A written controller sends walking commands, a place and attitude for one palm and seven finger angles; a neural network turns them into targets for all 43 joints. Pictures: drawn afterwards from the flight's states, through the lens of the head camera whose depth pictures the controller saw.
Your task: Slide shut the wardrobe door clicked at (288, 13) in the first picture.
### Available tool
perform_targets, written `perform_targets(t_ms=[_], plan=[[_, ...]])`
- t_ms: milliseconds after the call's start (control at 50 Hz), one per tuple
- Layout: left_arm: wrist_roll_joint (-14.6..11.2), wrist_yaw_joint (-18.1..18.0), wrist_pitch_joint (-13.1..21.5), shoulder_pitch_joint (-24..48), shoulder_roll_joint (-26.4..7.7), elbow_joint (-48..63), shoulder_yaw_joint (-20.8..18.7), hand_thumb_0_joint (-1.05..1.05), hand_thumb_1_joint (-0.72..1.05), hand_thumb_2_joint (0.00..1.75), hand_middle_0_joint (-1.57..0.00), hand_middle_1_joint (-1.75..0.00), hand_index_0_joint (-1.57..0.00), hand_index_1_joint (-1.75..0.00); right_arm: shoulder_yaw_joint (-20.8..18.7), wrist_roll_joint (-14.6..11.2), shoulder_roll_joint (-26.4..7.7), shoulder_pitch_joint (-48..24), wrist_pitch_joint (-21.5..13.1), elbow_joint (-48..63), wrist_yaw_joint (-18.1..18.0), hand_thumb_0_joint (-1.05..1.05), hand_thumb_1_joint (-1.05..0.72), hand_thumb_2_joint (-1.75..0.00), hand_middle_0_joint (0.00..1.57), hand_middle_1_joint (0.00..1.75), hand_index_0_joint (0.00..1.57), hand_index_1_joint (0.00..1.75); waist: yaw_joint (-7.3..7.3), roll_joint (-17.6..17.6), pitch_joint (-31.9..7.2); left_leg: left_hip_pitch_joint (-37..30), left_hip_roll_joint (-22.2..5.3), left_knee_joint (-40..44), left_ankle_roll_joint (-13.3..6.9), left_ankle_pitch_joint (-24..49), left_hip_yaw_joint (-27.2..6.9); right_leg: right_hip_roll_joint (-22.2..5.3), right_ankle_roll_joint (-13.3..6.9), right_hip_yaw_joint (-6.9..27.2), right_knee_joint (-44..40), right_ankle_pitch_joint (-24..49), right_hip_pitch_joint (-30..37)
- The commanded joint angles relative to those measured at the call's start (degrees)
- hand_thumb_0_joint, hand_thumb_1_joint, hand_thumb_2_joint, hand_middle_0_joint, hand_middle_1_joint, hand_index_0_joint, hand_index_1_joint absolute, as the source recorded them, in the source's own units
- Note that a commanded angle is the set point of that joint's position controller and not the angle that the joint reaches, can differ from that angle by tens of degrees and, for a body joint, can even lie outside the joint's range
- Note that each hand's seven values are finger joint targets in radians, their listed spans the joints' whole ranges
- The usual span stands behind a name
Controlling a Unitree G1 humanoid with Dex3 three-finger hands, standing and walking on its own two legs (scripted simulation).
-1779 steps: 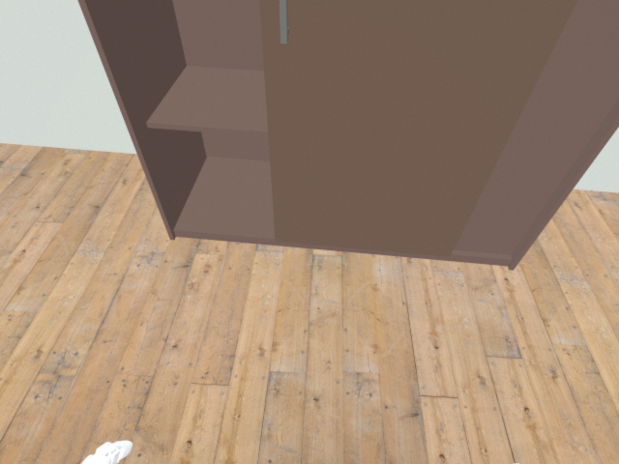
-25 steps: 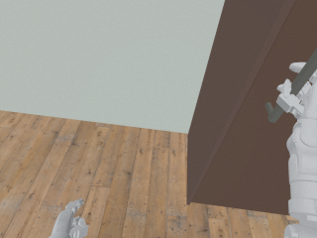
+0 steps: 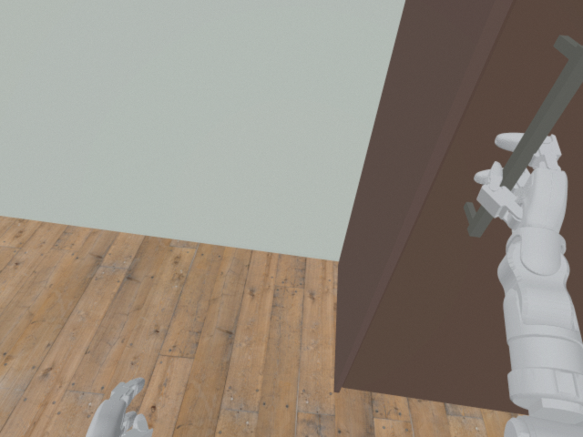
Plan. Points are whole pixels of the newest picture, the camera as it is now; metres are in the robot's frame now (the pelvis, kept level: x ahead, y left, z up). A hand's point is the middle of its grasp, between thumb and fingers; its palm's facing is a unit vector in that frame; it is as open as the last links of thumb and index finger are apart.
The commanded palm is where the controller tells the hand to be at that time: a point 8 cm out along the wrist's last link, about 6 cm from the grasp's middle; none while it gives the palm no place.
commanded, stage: stop walking and hold the door there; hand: right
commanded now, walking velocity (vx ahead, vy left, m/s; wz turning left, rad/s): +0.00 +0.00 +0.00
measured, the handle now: (513, 151) +0.43 -0.25 +0.24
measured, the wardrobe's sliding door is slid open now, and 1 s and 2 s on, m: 0.00 0.00 0.00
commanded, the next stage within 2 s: loosen the grip on the handle in 0.96 s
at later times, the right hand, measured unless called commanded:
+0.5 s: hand (487, 193) +0.39 -0.22 +0.20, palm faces +0.26 +0.96 -0.13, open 5.9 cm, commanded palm +0.35 -0.25 +0.19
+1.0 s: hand (487, 193) +0.39 -0.22 +0.20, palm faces +0.26 +0.95 -0.15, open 5.9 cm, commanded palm +0.35 -0.25 +0.19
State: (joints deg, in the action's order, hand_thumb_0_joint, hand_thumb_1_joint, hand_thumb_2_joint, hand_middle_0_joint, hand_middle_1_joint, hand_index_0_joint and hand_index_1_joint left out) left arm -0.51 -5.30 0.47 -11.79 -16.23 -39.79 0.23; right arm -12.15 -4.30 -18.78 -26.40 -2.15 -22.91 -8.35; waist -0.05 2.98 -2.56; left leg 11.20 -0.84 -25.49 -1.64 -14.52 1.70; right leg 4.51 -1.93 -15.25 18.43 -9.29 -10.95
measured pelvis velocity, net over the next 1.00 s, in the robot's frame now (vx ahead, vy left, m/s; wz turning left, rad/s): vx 0.04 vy -0.04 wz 0.02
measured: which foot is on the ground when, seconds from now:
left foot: down 0.00-1.00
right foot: down 0.00-0.26, up 0.28-0.36, down 0.38-1.00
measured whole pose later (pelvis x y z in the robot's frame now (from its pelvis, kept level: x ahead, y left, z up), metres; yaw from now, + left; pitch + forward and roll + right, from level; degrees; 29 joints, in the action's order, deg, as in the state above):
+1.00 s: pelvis +0.04 -0.04 +0.00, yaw +1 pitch +1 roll +1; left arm -1.1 -4.8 -1.8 -6.8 -13.0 -36.9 1.9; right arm -8.6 -3.3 -15.2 -13.3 -4.4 -2.4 -7.8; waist -1.2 2.0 -2.3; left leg 12.7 0.5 -24.5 0.3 -12.6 -0.4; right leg 2.1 -3.6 -4.0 25.2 -13.9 -12.3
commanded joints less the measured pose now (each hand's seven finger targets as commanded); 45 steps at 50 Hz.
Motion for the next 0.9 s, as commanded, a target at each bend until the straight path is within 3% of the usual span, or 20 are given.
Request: perform_targets(t_ms=[0,40,80,140,180,200,220,240,260,280,320,360,380,400,460,500,560,600,660,880], plan=[[-0.92,-0.13,2.4,6.34,-6.3,8.46,-1.97,0.0,0.9,0.9,-0.2,-0.3,-0.2,-0.3,0.4,1.67,-10.6,-17.82,-4.66,13.68,2.03,0.0,-0.9,-0.9,0.45,1.4,0.45,1.4,0.29,-13.6,-11.79,5.06,-7.14,6.89,-4.47,16.61,-9.35,-11.79,6.91,14.64,9.04,18.33,12.63],[-1.17,-0.54,1.86,6.43,-4.7,8.76,-1.52,0.0,0.9,0.9,-0.2,-0.3,-0.2,-0.3,5.47,1.54,-4.52,-18.96,-4.25,13.59,3.05,0.0,-0.9,-0.9,0.45,1.4,0.45,1.4,1.6,-8.68,-11.53,7.88,-6.16,5.36,-1.23,13.34,-7.09,-13.01,1.87,14.53,3.89,10.27,13.43],[-1.59,-0.71,2.06,6.61,-4.21,9.47,-0.73,0.0,0.9,0.9,-0.2,-0.3,-0.2,-0.3,9.23,1.29,-0.62,-22.43,-4.68,17.45,3.4,0.0,-0.9,-0.9,0.45,1.4,0.45,1.4,1.99,0.28,-14.24,10.5,-2.59,0.42,0.55,6.76,-3.32,-15.95,2.28,16.51,0.69,12.98,18.38],[-0.17,-0.46,2.36,7.37,-5.85,8.79,-1.67,0.0,0.9,0.9,-0.2,-0.3,-0.2,-0.3,5.98,1.04,-4.15,-19.83,-4.84,16.0,2.11,0.0,-0.9,-0.9,0.45,1.4,0.45,1.4,-0.04,9.87,-14.96,10.2,0.24,-8.1,-0.25,-8.26,-0.64,-18.04,11.77,19.83,-8.25,11.31,17.63],[0.67,0.07,2.87,8.55,-6.12,9.83,-2.64,0.0,0.9,0.9,-0.2,-0.3,-0.2,-0.3,4.1,0.67,-5.21,-19.64,-4.86,17.1,1.67,0.0,-0.9,-0.9,0.45,1.4,0.45,1.4,-1.77,11.6,-13.52,1.22,1.62,-3.51,-1.58,-8.78,3.75,-13.06,21.02,13.04,-6.29,22.79,11.17],[0.34,0.47,2.78,9.32,-6.33,10.46,-2.91,0.0,0.9,0.9,-0.2,-0.3,-0.2,-0.3,2.9,0.52,-6.34,-19.0,-5.02,18.39,1.62,0.0,-0.9,-0.9,0.45,1.4,0.45,1.4,-2.29,6.63,-12.83,-2.73,0.59,4.29,-2.88,-3.45,3.03,-9.62,22.2,9.31,4.42,33.22,9.02],[-0.41,0.99,2.53,7.92,-6.75,9.46,-3.22,0.0,0.9,0.9,-0.2,-0.3,-0.2,-0.3,2.35,1.23,-7.5,-18.16,-5.76,18.26,1.7,0.0,-0.9,-0.9,0.45,1.4,0.45,1.4,-3.13,-7.73,-12.53,-1.99,-7.51,11.13,-7.89,6.52,-5.82,-6.64,19.29,9.27,24.49,32.96,7.08],[-1.93,1.34,1.98,6.5,-6.99,8.88,-2.85,0.0,0.9,0.9,-0.2,-0.3,-0.2,-0.3,3.18,1.9,-6.64,-18.31,-5.98,18.35,2.09,0.0,-0.9,-0.9,0.45,1.4,0.45,1.4,-2.18,-24.73,-10.89,3.71,-18.89,8.84,-13.49,23.97,-20.46,-6.68,8.17,19.98,39.6,0.3,1.34],[-1.74,1.21,2.14,7.75,-4.65,9.94,-2.02,0.0,0.9,0.9,-0.2,-0.3,-0.2,-0.3,3.87,1.33,-5.52,-18.32,-4.5,16.83,2.9,0.0,-0.9,-0.9,0.45,1.4,0.45,1.4,-1.48,-21.4,-7.89,0.56,-19.27,6.5,-12.39,33.65,-18.1,-5.38,2.92,21.52,35.68,-16.66,-7.08],[-1.43,1.24,2.4,7.86,-2.75,8.88,-1.81,0.0,0.9,0.9,-0.2,-0.3,-0.2,-0.3,4.4,1.71,-5.14,-20.49,-3.72,17.96,3.6,0.0,-0.9,-0.9,0.45,1.4,0.45,1.4,-1.0,-15.12,-6.99,6.26,-17.63,5.7,-7.54,17.53,-13.22,-8.42,1.02,24.69,26.18,-18.34,-3.37],[-1.24,0.14,1.33,8.9,-1.55,9.17,0.36,0.0,0.9,0.9,-0.2,-0.3,-0.2,-0.3,12.81,1.88,3.37,-25.31,-4.31,23.57,4.51,0.0,-0.9,-0.9,0.45,1.4,0.45,1.4,3.01,-5.14,-7.49,11.51,-8.3,-1.67,-1.16,-4.45,-3.44,-7.84,1.38,16.39,4.99,-5.41,5.19],[-1.28,-0.26,1.96,9.09,-4.61,9.88,-0.87,0.0,0.9,0.9,-0.2,-0.3,-0.2,-0.3,9.12,1.2,-0.29,-20.6,-4.97,26.09,3.28,0.0,-0.9,-0.9,0.45,1.4,0.45,1.4,0.96,17.53,-13.57,14.81,0.93,-20.44,1.88,-10.04,-0.57,-19.9,-3.3,33.1,-2.2,5.61,10.62],[-1.06,0.22,1.95,9.0,-3.8,10.21,-1.09,0.0,0.9,0.9,-0.2,-0.3,-0.2,-0.3,7.29,1.47,-2.32,-17.97,-4.58,26.74,2.48,0.0,-0.9,-0.9,0.45,1.4,0.45,1.4,-0.35,15.04,-14.39,13.18,0.89,-22.32,1.83,-12.0,-2.71,-20.77,-5.72,32.61,-2.61,5.12,10.13],[-1.12,0.44,1.9,8.87,-2.32,9.13,-0.35,0.0,0.9,0.9,-0.2,-0.3,-0.2,-0.3,8.16,1.07,-0.46,-14.7,-4.19,24.61,2.66,0.0,-0.9,-0.9,0.45,1.4,0.45,1.4,0.09,9.64,-14.2,13.15,0.43,-22.81,2.09,-13.35,-3.29,-21.36,-6.04,32.66,-4.86,-2.79,9.73],[-0.56,0.18,3.07,8.02,-2.45,8.8,0.35,0.0,0.9,0.9,-0.2,-0.3,-0.2,-0.3,8.73,1.78,-0.88,-16.33,-4.72,27.84,2.58,0.0,-0.9,-0.9,0.45,1.4,0.45,1.4,0.5,-3.05,-10.99,11.27,-0.27,-13.09,2.45,-7.78,-3.03,-20.69,-5.4,30.87,-0.63,15.67,11.78],[-0.81,0.41,2.94,9.03,-3.04,9.04,0.5,0.0,0.9,0.9,-0.2,-0.3,-0.2,-0.3,7.87,2.25,-1.73,-12.29,-4.52,27.39,2.46,0.0,-0.9,-0.9,0.45,1.4,0.45,1.4,-0.15,-2.38,-11.24,5.02,-0.69,-2.88,2.14,-0.01,-2.01,-17.51,-2.79,23.15,4.06,22.74,10.95],[-0.52,0.49,2.4,9.53,-2.38,9.39,0.58,0.0,0.9,0.9,-0.2,-0.3,-0.2,-0.3,8.64,2.75,-1.61,-11.68,-4.82,30.39,3.03,0.0,-0.9,-0.9,0.45,1.4,0.45,1.4,0.44,0.07,-11.49,-1.47,-5.24,2.45,-0.11,15.79,-9.71,-12.35,0.9,18.41,6.43,11.13,4.28],[0.18,0.18,2.37,11.12,-1.8,9.23,0.93,0.0,0.9,0.9,-0.2,-0.3,-0.2,-0.3,8.84,2.94,-1.52,-11.26,-4.92,30.87,3.09,0.0,-0.9,-0.9,0.45,1.4,0.45,1.4,0.53,4.1,-7.98,1.53,-5.21,2.82,0.06,8.64,-8.47,-11.77,1.75,19.25,1.62,2.08,1.77],[-0.72,0.11,2.3,9.08,-1.93,9.88,0.38,0.0,0.9,0.9,-0.2,-0.3,-0.2,-0.3,8.58,2.33,-1.02,-8.93,-5.72,33.7,2.75,0.0,-0.9,-0.9,0.45,1.4,0.45,1.4,0.37,-5.57,-14.58,-0.91,-3.43,-0.1,0.7,17.39,-5.84,-12.95,1.05,19.62,5.21,16.26,8.33],[-0.83,-0.07,0.48,9.78,-2.03,10.63,0.11,0.0,0.9,0.9,-0.2,-0.3,-0.2,-0.3,6.13,2.24,-2.68,-2.57,-6.26,33.69,2.27,0.0,-0.9,-0.9,0.45,1.4,0.45,1.4,0.45,-0.48,-13.13,0.16,-3.29,1.15,0.83,18.12,-4.94,-12.63,1.9,18.62,4.8,19.4,8.28]])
